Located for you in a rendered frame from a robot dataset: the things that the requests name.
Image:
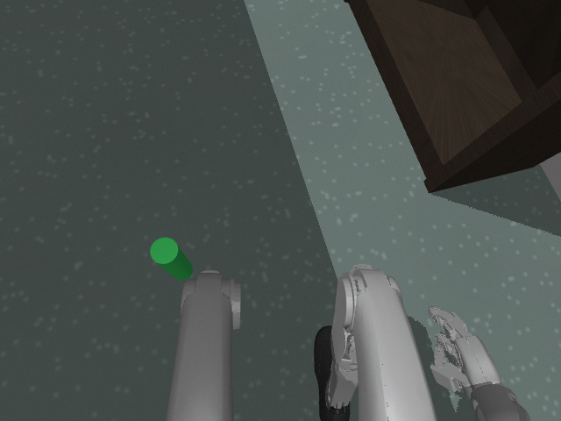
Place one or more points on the right robot hand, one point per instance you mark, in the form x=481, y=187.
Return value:
x=468, y=352

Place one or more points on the can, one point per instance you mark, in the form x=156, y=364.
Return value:
x=168, y=255

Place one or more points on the right robot foot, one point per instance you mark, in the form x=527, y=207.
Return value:
x=322, y=361

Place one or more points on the right robot arm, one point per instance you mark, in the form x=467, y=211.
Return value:
x=497, y=403

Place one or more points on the bookshelf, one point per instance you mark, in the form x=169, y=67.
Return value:
x=476, y=83

